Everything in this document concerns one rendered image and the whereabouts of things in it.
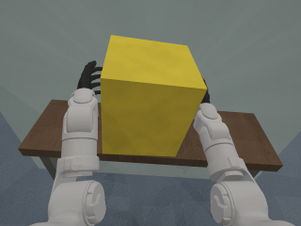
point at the robot right hand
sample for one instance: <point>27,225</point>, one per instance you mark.
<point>206,98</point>

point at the robot left forearm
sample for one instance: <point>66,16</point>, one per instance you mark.
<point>79,139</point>

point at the carton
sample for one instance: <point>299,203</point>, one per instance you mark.
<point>150,94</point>

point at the robot right forearm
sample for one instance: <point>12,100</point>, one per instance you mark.
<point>224,163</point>

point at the table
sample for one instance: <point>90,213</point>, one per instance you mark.
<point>44,140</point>

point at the left robot upper arm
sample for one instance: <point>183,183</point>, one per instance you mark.
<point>80,203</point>

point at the right robot upper arm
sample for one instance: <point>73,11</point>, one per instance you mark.
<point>240,203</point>

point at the robot left hand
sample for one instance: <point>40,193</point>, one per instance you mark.
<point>87,77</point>

